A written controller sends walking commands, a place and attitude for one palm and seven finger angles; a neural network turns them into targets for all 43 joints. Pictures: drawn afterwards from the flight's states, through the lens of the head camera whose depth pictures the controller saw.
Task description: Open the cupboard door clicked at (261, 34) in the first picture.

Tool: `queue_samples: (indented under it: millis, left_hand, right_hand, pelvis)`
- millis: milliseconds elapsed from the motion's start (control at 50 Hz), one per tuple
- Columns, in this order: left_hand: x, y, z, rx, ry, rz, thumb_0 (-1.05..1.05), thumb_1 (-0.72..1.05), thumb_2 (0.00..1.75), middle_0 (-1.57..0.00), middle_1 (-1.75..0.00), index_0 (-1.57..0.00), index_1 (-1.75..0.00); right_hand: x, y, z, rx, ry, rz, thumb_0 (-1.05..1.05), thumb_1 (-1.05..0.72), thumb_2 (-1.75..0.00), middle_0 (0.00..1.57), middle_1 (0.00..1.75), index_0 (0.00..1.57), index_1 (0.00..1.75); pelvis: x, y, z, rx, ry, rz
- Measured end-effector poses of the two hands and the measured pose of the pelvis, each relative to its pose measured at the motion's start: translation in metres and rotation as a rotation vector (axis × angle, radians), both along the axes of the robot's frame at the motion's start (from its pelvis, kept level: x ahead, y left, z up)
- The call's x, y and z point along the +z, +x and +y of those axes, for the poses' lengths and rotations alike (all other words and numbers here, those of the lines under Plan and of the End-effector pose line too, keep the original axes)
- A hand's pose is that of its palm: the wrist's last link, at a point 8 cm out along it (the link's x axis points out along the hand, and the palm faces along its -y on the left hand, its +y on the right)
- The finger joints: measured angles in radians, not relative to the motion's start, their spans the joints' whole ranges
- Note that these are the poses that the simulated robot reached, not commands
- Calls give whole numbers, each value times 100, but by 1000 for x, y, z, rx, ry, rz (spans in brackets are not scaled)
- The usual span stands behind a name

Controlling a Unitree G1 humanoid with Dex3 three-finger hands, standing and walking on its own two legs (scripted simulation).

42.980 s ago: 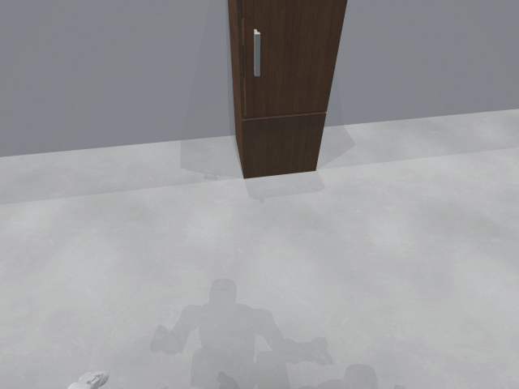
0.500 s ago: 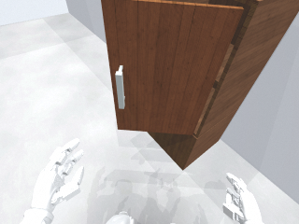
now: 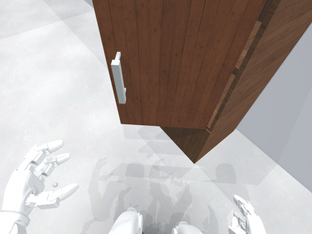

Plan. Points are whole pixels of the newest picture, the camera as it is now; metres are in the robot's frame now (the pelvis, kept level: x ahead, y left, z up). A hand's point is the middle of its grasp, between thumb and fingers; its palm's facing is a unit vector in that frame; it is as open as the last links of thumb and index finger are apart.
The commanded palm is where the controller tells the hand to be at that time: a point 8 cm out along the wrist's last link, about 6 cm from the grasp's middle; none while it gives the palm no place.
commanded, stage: raise the hand with hooked fingers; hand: left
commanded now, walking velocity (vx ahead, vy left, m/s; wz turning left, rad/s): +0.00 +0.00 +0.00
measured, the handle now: (120, 79) +0.54 +0.15 +0.05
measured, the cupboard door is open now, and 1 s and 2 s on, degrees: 48 48 48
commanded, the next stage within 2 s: move the hooked fingers beside the handle in 1.26 s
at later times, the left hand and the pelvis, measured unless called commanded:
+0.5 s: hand (27, 174) +0.23 +0.31 +0.04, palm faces +0.04 -1.00 -0.04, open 13.7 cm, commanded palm +0.21 +0.35 +0.05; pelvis -0.02 +0.04 +0.00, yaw +1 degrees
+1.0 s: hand (26, 160) +0.26 +0.31 +0.06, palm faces +0.00 -1.00 -0.06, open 14.0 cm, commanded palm +0.24 +0.36 +0.06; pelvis -0.02 +0.04 +0.01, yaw +0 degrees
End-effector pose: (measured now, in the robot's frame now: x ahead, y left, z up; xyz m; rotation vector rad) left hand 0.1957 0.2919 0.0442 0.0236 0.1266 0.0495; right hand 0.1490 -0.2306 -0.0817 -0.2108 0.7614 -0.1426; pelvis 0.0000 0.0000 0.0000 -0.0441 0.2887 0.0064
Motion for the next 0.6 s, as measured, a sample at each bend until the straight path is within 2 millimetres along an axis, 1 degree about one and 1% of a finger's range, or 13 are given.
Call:
queue_samples:
  millis: [40, 80, 140, 200, 240, 300, 360, 400, 440, 480, 540, 600]
  left_hand:
    - [9, -3, 8, 38, 33, -62, 1, 8, 55, -26, -83, -26, -83]
    - [10, -4, 15, 46, 57, -100, 1, 3, 53, -26, -86, -26, -86]
    - [-5, -2, 20, 10, 46, -83, 0, -4, 50, -26, -91, -26, -90]
    - [-20, 2, 20, -45, 8, -34, 0, -11, 47, -27, -95, -27, -95]
    - [-21, 4, 19, -70, -2, -29, 0, -16, 45, -27, -98, -27, -98]
    - [-6, 8, 25, -68, 15, -83, 0, -23, 42, -28, -103, -28, -102]
    - [12, 10, 38, -29, 40, -152, 0, -30, 39, -29, -107, -29, -107]
    - [17, 11, 50, -3, 48, -163, 0, -35, 37, -29, -110, -29, -110]
    - [14, 13, 59, 8, 41, -136, 0, -39, 35, -29, -113, -29, -112]
    - [7, 15, 65, 2, 24, -87, 0, -42, 34, -29, -115, -29, -114]
    - [-2, 17, 67, -26, 3, -33, -1, -45, 32, -29, -117, -29, -117]
    - [0, 21, 66, -44, 7, -51, -1, -48, 31, -29, -118, -29, -118]
  right_hand:
    - [3, -3, -5, 0, -25, 14, 1, -90, -90, 20, 30, 20, 30]
    - [3, -4, -10, 11, -52, 25, 1, -90, -90, 20, 30, 20, 30]
    - [2, -2, -14, 25, -87, 27, 1, -90, -90, 20, 30, 20, 30]
    - [5, 1, -13, 30, -110, 10, 1, -90, -90, 20, 30, 20, 30]
    - [11, 3, -8, 33, -117, -9, 1, -91, -90, 20, 30, 20, 30]
    - [21, 6, 2, 45, -113, -38, 1, -91, -90, 20, 30, 20, 30]
    - [28, 8, 14, 64, -99, -58, 1, -91, -90, 20, 30, 20, 30]
    - [29, 9, 22, 79, -88, -63, 1, -90, -90, 20, 30, 20, 30]
    - [30, 9, 28, 92, -79, -64, 1, -90, -90, 20, 30, 20, 30]
    - [29, 7, 33, 102, -73, -62, 1, -90, -90, 20, 30, 20, 30]
    - [30, 3, 37, 107, -75, -53, 1, -90, -90, 20, 30, 20, 30]
    - [30, -4, 37, 107, -88, -38, 1, -90, -90, 20, 30, 20, 30]
  pelvis:
    - [1, 2, 3, 2, -2, 1]
    - [-1, 1, 6, 8, -7, 6]
    - [-7, -3, 11, 18, -19, 13]
    - [-9, -7, 16, 19, -28, 13]
    - [-7, -8, 19, 18, -32, 9]
    - [-3, -10, 24, 17, -36, -2]
    - [1, -11, 28, 21, -40, -12]
    - [2, -12, 30, 25, -42, -15]
    - [3, -14, 33, 29, -44, -19]
    - [4, -16, 36, 32, -46, -23]
    - [5, -18, 39, 32, -47, -28]
    - [6, -20, 42, 28, -45, -33]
